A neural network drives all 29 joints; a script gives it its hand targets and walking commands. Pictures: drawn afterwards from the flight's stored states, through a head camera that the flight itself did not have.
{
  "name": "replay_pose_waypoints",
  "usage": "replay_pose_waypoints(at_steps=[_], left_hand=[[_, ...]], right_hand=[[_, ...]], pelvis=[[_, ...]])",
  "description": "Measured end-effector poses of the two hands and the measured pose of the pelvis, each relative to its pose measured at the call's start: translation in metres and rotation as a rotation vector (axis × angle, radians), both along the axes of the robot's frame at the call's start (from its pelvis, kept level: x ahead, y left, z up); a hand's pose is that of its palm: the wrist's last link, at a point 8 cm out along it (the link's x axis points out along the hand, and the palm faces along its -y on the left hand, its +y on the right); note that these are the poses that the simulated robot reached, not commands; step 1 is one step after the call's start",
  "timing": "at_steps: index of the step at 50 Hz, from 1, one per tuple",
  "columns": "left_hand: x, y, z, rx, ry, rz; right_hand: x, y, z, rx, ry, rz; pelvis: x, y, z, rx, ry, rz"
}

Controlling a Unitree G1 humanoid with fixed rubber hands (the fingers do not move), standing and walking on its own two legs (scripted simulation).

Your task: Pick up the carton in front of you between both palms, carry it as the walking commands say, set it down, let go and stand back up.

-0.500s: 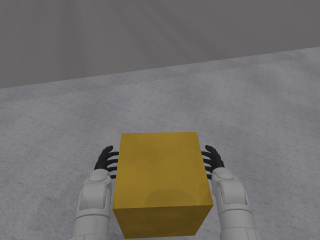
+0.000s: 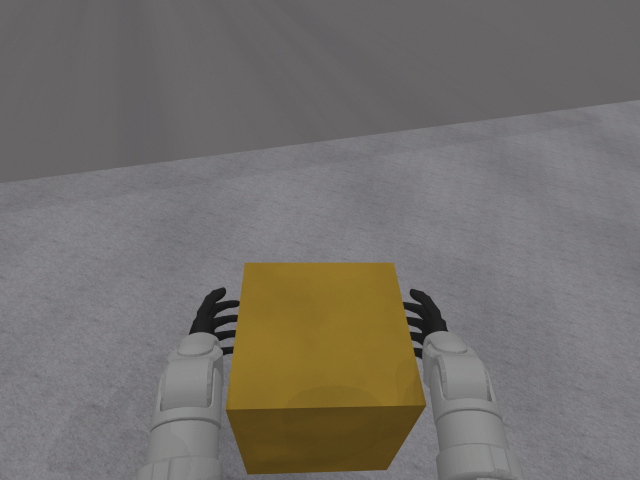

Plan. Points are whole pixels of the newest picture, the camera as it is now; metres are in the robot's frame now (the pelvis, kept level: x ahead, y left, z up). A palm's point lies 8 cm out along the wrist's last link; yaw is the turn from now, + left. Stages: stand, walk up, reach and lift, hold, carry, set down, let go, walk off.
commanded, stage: set down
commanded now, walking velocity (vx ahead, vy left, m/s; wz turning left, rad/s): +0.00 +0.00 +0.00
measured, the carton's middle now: (319, 370) +0.30 +0.00 -0.04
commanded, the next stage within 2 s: none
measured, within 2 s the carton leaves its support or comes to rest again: neither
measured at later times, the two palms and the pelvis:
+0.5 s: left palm (203, 377) +0.33 +0.18 -0.12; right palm (381, 359) +0.36 -0.11 -0.11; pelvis -0.01 -0.03 -0.04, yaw +2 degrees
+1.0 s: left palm (203, 395) +0.37 +0.21 -0.26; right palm (352, 364) +0.43 -0.09 -0.24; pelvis -0.06 -0.01 -0.17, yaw -2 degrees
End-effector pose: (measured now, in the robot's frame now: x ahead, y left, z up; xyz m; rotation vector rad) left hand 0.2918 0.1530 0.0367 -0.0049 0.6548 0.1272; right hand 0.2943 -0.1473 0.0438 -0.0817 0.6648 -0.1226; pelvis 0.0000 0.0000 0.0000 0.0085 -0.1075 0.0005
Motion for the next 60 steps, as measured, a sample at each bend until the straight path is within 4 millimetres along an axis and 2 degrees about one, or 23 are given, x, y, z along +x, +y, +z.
replay_pose_waypoints(at_steps=[7,12,16,23,29,36,46,60], left_hand=[[0.014,-0.002,-0.009,-0.006,0.016,0.032],[0.029,0.008,-0.029,-0.019,0.031,0.057],[0.036,0.017,-0.060,-0.007,0.044,0.075],[0.038,0.028,-0.138,0.004,0.052,0.099],[0.047,0.033,-0.189,-0.008,0.015,0.120],[0.063,0.039,-0.218,-0.030,-0.023,0.154],[0.071,0.049,-0.266,-0.038,0.009,0.204],[0.080,0.062,-0.356,-0.019,0.035,0.254]], right_hand=[[0.019,-0.001,-0.010,0.011,0.017,0.008],[0.040,0.009,-0.030,0.008,0.032,0.029],[0.055,0.019,-0.060,0.003,0.046,0.059],[0.067,0.031,-0.137,0.007,0.053,0.084],[0.078,0.035,-0.190,0.034,0.018,0.076],[0.098,0.042,-0.221,0.067,-0.019,0.074],[0.124,0.055,-0.262,0.046,0.013,0.129],[0.153,0.072,-0.350,0.033,0.038,0.199]], pelvis=[[0.001,-0.013,-0.002,0.001,0.020,0.000],[0.000,-0.022,-0.007,-0.004,0.082,0.012],[-0.003,-0.027,-0.013,-0.015,0.176,0.028],[-0.011,-0.030,-0.031,-0.040,0.404,0.038],[-0.019,-0.026,-0.059,-0.049,0.600,0.017],[-0.033,-0.018,-0.096,-0.051,0.732,0.001],[-0.053,-0.013,-0.150,-0.055,0.816,-0.002],[-0.067,-0.018,-0.221,-0.060,0.914,-0.011]])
